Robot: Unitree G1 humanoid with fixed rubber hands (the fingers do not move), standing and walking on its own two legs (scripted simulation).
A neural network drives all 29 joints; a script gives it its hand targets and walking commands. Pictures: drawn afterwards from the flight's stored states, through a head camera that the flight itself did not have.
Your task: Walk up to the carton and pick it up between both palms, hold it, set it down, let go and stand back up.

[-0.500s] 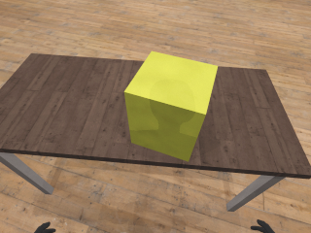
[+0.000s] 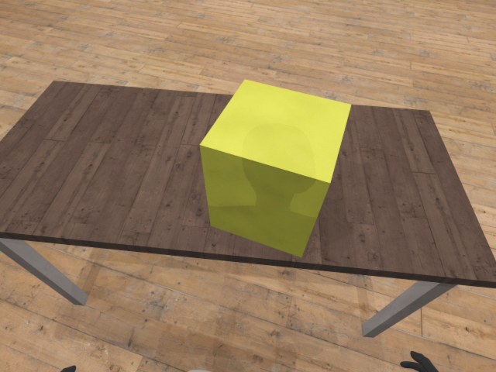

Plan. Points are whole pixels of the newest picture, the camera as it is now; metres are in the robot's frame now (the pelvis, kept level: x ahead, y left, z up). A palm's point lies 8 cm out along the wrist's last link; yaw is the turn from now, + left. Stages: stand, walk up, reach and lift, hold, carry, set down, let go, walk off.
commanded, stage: walk up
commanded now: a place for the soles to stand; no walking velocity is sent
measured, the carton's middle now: (274, 171) +0.48 -0.03 +0.01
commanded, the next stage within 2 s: reach and lift in 1.10 s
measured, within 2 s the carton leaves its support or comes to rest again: neither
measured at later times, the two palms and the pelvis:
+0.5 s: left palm out of the picture +0.06 +0.31 -0.11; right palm out of the picture +0.12 -0.30 -0.11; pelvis +0.00 +0.00 +0.00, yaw +1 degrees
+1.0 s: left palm out of the picture +0.05 +0.32 -0.11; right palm out of the picture +0.12 -0.29 -0.11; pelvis +0.00 +0.00 +0.00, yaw +1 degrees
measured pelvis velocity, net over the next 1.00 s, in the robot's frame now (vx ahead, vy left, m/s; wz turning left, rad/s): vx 0.00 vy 0.00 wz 0.02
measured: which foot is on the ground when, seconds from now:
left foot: down 0.00-1.00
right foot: down 0.00-1.00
